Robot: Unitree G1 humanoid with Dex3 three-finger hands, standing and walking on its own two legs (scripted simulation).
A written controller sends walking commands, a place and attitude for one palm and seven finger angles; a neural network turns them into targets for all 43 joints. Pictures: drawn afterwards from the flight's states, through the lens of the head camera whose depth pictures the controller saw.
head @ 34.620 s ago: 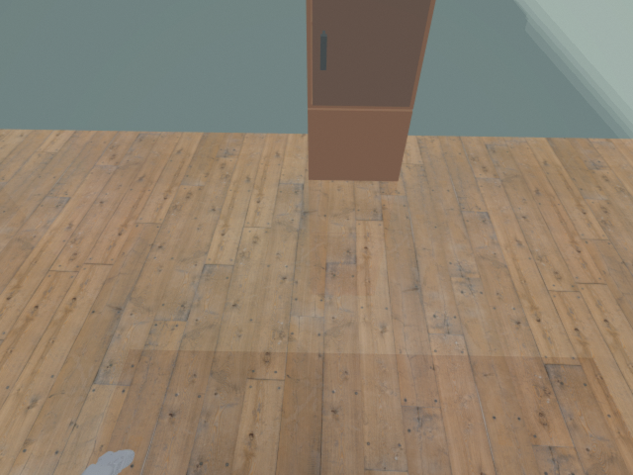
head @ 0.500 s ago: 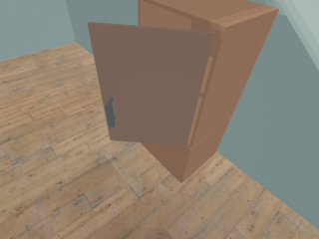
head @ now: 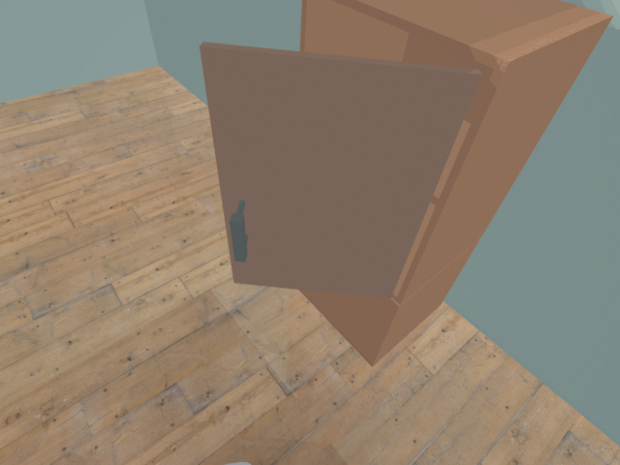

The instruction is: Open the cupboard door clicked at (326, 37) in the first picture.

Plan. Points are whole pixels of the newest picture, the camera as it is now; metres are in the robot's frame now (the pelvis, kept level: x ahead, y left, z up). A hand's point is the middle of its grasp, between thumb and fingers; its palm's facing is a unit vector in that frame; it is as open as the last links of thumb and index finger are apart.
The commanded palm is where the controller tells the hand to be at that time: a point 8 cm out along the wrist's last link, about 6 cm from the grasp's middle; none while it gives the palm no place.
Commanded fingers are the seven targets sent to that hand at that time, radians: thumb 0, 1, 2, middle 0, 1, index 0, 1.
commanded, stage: come to a stop and stand still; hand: left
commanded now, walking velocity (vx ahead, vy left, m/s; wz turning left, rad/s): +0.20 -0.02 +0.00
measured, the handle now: (241, 231) +0.57 +0.18 -0.10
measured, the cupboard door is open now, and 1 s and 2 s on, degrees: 45 45 45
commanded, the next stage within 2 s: look again from close up in 1.22 s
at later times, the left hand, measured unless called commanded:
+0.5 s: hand out of the picture +0.14 +0.19 -0.16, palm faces -0.05 -0.97 -0.22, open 7.4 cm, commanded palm none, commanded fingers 0.00 0.90 0.90 -0.20 -0.30 -0.20 -0.30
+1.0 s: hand out of the picture -0.01 +0.17 -0.17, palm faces +0.03 -0.98 -0.18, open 7.3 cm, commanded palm none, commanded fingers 0.00 0.90 0.90 -0.20 -0.30 -0.20 -0.30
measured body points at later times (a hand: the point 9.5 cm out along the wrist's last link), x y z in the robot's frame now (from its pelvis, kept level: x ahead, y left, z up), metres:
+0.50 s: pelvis +0.03 +0.01 +0.00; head +0.07 +0.01 +0.45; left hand +0.14 +0.24 -0.14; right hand +0.02 -0.21 -0.16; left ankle +0.09 +0.12 -0.73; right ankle +0.03 -0.11 -0.73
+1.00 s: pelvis -0.01 -0.01 +0.01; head -0.02 +0.00 +0.46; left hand -0.01 +0.22 -0.15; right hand -0.01 -0.23 -0.15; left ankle +0.00 +0.09 -0.73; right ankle +0.02 -0.12 -0.73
